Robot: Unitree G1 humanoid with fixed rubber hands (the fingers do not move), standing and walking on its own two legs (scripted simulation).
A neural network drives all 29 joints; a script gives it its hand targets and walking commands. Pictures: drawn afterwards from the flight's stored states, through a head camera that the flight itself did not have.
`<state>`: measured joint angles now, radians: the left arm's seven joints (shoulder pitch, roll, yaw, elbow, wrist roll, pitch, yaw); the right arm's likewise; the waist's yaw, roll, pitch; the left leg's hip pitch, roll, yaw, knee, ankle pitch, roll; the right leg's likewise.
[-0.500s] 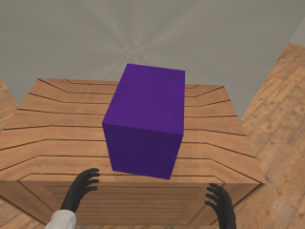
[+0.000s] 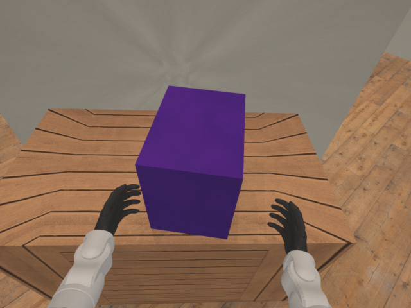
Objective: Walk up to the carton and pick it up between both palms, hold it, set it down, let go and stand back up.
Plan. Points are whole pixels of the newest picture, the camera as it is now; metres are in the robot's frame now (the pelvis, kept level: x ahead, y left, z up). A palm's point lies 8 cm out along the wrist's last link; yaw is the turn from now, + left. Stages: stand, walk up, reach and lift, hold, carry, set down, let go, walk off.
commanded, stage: reach and lift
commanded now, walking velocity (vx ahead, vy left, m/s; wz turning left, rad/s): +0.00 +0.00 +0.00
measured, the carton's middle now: (197, 162) +0.48 +0.03 -0.01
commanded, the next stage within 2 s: none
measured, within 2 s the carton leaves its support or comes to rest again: neither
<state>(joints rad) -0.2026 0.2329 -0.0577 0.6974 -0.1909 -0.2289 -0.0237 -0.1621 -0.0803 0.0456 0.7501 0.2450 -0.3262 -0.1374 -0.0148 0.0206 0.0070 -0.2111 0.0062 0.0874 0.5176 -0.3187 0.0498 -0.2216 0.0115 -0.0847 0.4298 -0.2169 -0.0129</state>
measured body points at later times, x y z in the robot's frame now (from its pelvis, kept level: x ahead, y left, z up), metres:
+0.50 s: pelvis -0.01 -0.02 +0.01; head +0.02 -0.01 +0.45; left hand +0.38 +0.19 +0.06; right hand +0.35 -0.20 +0.05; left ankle -0.03 +0.07 -0.74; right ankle +0.01 -0.12 -0.74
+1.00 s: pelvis -0.01 -0.02 +0.01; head +0.01 -0.01 +0.46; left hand +0.44 +0.19 +0.14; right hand +0.41 -0.21 +0.12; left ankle -0.03 +0.07 -0.74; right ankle +0.01 -0.12 -0.74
